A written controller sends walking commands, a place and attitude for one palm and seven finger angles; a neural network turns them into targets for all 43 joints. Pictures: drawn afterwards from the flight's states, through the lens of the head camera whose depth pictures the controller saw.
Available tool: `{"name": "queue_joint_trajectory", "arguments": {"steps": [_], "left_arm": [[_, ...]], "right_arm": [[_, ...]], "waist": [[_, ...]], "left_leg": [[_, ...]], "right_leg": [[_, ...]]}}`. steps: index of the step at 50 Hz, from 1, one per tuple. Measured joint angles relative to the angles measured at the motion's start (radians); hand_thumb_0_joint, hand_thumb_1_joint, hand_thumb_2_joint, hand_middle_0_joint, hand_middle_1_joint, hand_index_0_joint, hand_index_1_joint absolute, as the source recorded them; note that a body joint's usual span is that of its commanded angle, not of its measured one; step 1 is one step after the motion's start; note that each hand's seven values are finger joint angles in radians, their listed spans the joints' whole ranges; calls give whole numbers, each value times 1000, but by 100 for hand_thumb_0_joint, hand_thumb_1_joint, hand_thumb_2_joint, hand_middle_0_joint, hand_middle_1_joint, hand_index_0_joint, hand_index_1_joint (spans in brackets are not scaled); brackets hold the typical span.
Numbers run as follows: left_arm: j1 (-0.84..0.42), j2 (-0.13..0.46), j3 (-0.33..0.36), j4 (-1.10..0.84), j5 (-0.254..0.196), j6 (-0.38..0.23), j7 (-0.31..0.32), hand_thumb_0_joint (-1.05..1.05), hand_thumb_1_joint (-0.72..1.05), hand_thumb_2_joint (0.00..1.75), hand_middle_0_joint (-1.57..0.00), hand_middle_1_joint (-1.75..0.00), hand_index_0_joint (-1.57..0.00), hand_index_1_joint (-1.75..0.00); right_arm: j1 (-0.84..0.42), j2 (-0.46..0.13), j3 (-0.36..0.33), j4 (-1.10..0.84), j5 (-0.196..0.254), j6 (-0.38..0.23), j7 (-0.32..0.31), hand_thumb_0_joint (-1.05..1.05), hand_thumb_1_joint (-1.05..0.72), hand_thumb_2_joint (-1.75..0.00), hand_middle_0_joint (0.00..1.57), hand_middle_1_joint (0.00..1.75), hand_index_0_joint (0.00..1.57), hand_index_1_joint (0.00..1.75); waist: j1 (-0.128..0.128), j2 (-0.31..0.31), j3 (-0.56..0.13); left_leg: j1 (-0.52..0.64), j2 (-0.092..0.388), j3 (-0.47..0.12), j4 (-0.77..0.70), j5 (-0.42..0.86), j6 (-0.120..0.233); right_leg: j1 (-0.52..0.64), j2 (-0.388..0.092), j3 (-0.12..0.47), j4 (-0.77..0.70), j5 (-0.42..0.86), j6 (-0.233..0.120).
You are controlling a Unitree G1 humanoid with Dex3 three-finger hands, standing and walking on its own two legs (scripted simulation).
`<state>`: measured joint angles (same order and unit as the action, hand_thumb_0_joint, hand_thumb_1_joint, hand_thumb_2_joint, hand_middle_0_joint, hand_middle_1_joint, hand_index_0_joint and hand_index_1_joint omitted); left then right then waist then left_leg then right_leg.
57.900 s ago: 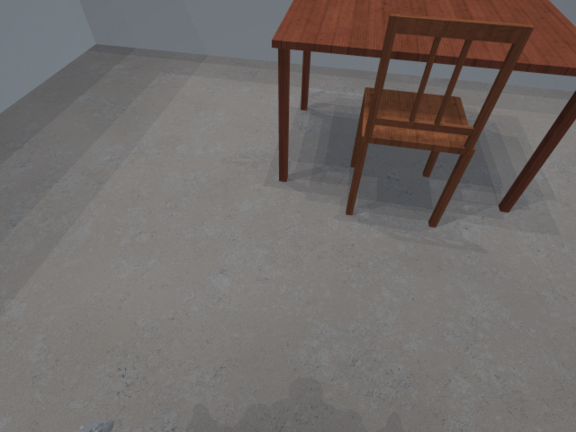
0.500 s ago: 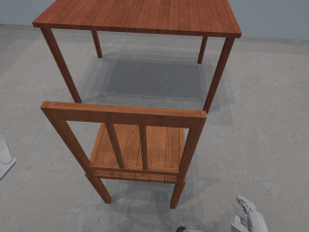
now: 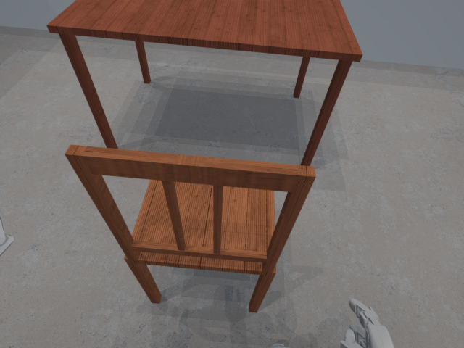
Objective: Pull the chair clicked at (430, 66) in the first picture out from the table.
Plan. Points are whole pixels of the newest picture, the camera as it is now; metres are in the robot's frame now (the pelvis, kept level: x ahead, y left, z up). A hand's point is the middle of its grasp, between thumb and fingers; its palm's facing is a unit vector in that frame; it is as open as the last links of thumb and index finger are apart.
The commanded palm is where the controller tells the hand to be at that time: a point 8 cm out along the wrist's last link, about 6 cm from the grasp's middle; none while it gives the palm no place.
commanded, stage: step back with the hand held close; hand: left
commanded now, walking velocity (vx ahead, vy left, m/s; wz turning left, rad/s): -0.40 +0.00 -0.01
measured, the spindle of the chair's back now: (175, 218) +0.38 +0.14 -0.07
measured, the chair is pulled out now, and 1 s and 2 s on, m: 0.60 0.60 0.60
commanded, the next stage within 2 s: stop stepping back and stand still in 0.56 s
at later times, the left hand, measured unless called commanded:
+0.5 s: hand out of the picture +0.11 +0.26 +0.19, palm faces +0.43 -0.77 -0.47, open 7.5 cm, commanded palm +0.06 +0.29 +0.20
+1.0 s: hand out of the picture -0.03 +0.28 +0.18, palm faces +0.42 -0.81 -0.40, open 7.5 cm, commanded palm -0.07 +0.31 +0.20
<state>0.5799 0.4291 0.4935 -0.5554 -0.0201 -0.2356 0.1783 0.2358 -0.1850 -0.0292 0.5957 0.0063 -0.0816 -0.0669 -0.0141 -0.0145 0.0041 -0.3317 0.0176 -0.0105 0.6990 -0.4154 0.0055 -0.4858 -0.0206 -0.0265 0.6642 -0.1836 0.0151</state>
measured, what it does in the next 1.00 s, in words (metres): walks backwards: right foot, then right foot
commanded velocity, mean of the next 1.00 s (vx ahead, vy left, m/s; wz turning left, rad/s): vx -0.15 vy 0.00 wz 0.00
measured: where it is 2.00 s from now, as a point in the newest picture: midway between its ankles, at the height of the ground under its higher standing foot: outside the picture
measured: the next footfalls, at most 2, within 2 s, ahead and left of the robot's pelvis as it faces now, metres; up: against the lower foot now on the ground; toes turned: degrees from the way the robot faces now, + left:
right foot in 0.50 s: -0.04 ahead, -0.15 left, +0.00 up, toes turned -4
right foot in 0.88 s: -0.16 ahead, -0.13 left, +0.00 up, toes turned -3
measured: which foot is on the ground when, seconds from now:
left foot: down 0.00-0.90, up 0.92-1.00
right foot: down 0.00-0.28, up 0.30-0.48, down 0.50-0.68, up 0.70-0.86, down 0.88-1.00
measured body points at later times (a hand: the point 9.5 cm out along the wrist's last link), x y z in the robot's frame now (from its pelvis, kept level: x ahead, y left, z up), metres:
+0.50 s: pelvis -0.09 +0.00 +0.00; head -0.06 +0.02 +0.45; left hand +0.08 +0.30 +0.22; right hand +0.10 -0.21 -0.07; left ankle -0.02 +0.13 -0.72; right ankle -0.08 -0.15 -0.72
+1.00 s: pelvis -0.23 +0.02 +0.01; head -0.26 +0.04 +0.45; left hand -0.06 +0.32 +0.20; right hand -0.12 -0.24 -0.08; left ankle -0.17 +0.10 -0.69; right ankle -0.20 -0.13 -0.72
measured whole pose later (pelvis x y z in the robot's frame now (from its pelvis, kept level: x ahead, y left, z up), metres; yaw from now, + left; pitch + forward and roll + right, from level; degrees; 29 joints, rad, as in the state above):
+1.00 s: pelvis -0.23 +0.02 +0.01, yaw -3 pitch -3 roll -2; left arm 0.54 0.41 0.42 -0.48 -0.03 -0.20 0.14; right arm 0.30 -0.22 -0.02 0.69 0.01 -0.08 -0.04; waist 0.00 -0.01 -0.05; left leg -0.45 0.00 0.01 0.89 -0.44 0.02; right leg -0.27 -0.01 -0.03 0.58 -0.28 0.00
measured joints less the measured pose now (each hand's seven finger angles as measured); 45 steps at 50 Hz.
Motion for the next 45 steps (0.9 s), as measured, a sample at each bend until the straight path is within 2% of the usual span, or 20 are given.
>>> {"name": "queue_joint_trajectory", "arguments": {"steps": [3,6,10,12,14,17,19,21,24,25,27,31,33,34,36,38,39,41,43,45], "left_arm": [[-11,-21,8,-3,-11,-10,-2,2,88,89,-21,-31,-21,-30],[-50,-47,-34,-8,-18,-15,-16,2,88,89,-21,-30,-21,-30],[-39,-29,-67,-35,-14,-14,-31,2,88,89,-21,-31,-21,-30],[3,1,-43,-59,-14,-10,-30,2,88,89,-22,-31,-21,-30],[34,39,-12,-78,-20,-18,-27,2,88,89,-22,-31,-21,-30],[46,66,24,-67,-31,-25,-24,2,88,89,-22,-31,-21,-30],[24,46,25,-54,-35,-25,-23,2,88,89,-22,-31,-21,-30],[1,14,12,-44,-37,-28,-27,2,88,89,-22,-31,-21,-30],[-16,-7,-7,-32,-38,-32,-39,2,88,89,-21,-30,-21,-30],[-25,-9,-14,-24,-35,-35,-46,2,88,89,-21,-30,-21,-30],[-51,-21,-40,-4,-28,-38,-59,2,88,89,-21,-30,-21,-30],[-46,-21,-70,-14,-20,-26,-61,2,88,89,-21,-31,-21,-30],[-16,-4,-54,-32,-20,-33,-54,2,88,89,-22,-31,-21,-30],[-4,10,-42,-43,-23,-40,-49,2,88,89,-22,-31,-21,-30],[5,37,-19,-46,-25,-49,-41,2,88,89,-22,-31,-21,-30],[9,48,-9,-32,-27,-34,-37,2,88,89,-22,-31,-21,-30],[8,47,-10,-25,-27,-21,-35,2,88,89,-22,-31,-21,-30],[13,43,-14,-18,-25,1,-28,2,88,89,-22,-31,-21,-30],[27,50,-9,-11,-22,15,-23,2,88,89,-22,-31,-21,-30],[10,42,-16,11,-15,20,-29,2,88,89,-21,-31,-21,-30]], "right_arm": [[-12,13,-5,27,-8,-25,9,1,-90,-89,20,30,20,30],[-49,10,-7,43,-5,-26,23,1,-90,-89,20,30,20,30],[-89,0,-5,23,4,7,15,1,-90,-89,20,30,20,30],[-106,-5,5,4,4,25,7,1,-90,-89,20,30,20,30],[-114,-7,2,-10,4,22,-2,1,-90,-89,20,30,20,30],[-106,18,-7,3,-8,-21,-7,1,-90,-89,20,30,20,29],[-95,32,-10,20,-17,-55,3,1,-90,-89,20,30,20,29],[-83,37,-6,33,-20,-81,19,1,-90,-89,20,30,20,29],[-72,39,14,39,-23,-103,34,1,-90,-89,20,30,20,30],[-73,36,21,40,-23,-107,35,1,-90,-89,20,30,20,30],[-81,26,28,53,-21,-104,34,1,-90,-89,20,30,20,30],[-65,18,26,61,-15,-62,26,1,-90,-89,20,30,20,30],[-49,8,31,43,-8,-47,17,1,-90,-89,20,30,20,30],[-41,3,29,31,-6,-47,12,1,-90,-89,20,30,20,30],[-36,5,20,24,-6,-55,5,1,-90,-89,20,30,20,30],[-18,9,12,23,-5,-64,8,1,-90,-89,20,30,20,30],[-5,8,9,24,-3,-68,12,1,-90,-89,20,30,20,30],[20,0,9,31,5,-72,20,1,-90,-89,20,30,20,30],[42,-3,17,37,6,-67,21,1,-90,-89,20,30,20,30],[43,-13,16,49,2,-57,23,1,-90,-89,20,30,20,30]], "waist": [[22,3,7],[16,17,43],[2,-12,61],[-5,-31,61],[-5,-41,67],[18,-46,54],[30,-26,46],[46,-6,40],[61,11,34],[66,21,36],[62,45,44],[32,-10,35],[9,-31,29],[-3,-38,30],[-5,-53,50],[-13,-41,49],[-19,-27,41],[-22,-4,17],[-19,-3,-10],[-12,13,-9]], "left_leg": [[2,16,6,5,-5,-11],[-33,26,0,55,78,-21],[-100,-7,-8,151,-101,-19],[-69,-2,8,26,-44,-19],[-54,5,23,-62,130,-11],[-70,18,36,-41,134,-5],[-68,37,28,-58,142,-7],[-63,57,28,-79,165,-12],[-82,76,37,-63,180,-22],[-99,87,37,-40,177,-27],[-135,89,6,8,110,-29],[-160,4,4,149,-47,-30],[-93,-3,14,18,-15,-24],[-73,-4,16,-57,78,-13],[-91,0,27,-57,213,12],[-102,15,19,-48,213,21],[-107,22,10,-51,213,22],[-117,33,0,-56,214,20],[-130,29,5,-47,184,14],[-150,24,-1,3,94,12]], "right_leg": [[49,15,-1,-44,-60,-5],[60,18,-22,-70,-17,-12],[43,-17,-22,-100,17,-10],[27,-27,-12,-106,38,0],[6,-33,-7,-78,38,11],[-43,11,41,161,-194,10],[-23,40,40,232,-255,5],[39,41,20,156,-241,-7],[162,15,-1,-70,-109,-18],[180,16,-5,-119,-57,3],[162,34,-15,-123,-30,17],[117,-6,0,-134,5,7],[90,-16,4,-126,23,15],[69,-20,3,-105,24,18],[13,-3,28,42,-133,14],[-21,38,47,242,-228,8],[-11,50,41,276,-247,6],[62,53,14,194,-270,-1],[175,41,-4,5,-261,-17],[217,40,-10,-99,-109,-23]]}}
